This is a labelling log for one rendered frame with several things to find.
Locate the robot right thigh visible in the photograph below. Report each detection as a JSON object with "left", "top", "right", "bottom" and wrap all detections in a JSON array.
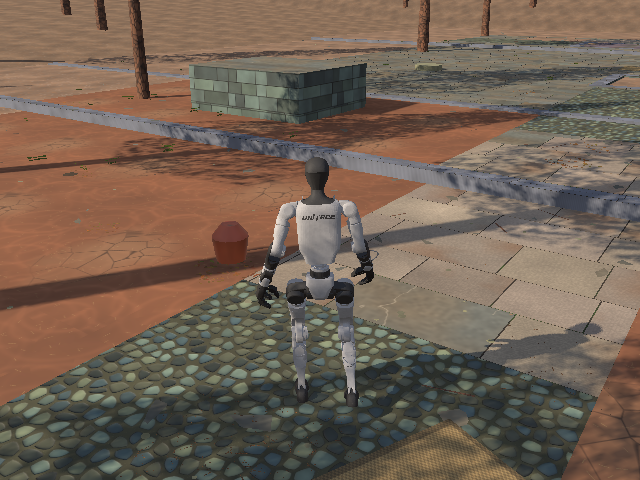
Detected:
[{"left": 334, "top": 278, "right": 354, "bottom": 342}]

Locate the right robot upper arm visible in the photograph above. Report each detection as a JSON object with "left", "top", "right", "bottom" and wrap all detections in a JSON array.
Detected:
[{"left": 339, "top": 200, "right": 367, "bottom": 254}]

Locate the robot left foot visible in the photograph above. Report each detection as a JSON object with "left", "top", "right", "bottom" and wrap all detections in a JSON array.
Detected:
[{"left": 295, "top": 378, "right": 309, "bottom": 403}]

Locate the robot right forearm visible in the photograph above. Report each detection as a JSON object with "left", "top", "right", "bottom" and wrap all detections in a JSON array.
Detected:
[{"left": 356, "top": 239, "right": 373, "bottom": 271}]

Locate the left robot hand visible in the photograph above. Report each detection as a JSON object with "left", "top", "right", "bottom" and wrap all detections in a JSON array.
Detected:
[{"left": 256, "top": 283, "right": 279, "bottom": 309}]

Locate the left robot upper arm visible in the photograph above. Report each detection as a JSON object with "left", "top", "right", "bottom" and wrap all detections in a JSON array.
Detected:
[{"left": 270, "top": 201, "right": 298, "bottom": 258}]

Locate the right robot hand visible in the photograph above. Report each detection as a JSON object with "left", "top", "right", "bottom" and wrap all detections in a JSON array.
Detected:
[{"left": 351, "top": 267, "right": 374, "bottom": 285}]

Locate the robot left forearm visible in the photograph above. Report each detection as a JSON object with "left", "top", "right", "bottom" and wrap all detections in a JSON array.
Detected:
[{"left": 259, "top": 242, "right": 280, "bottom": 287}]

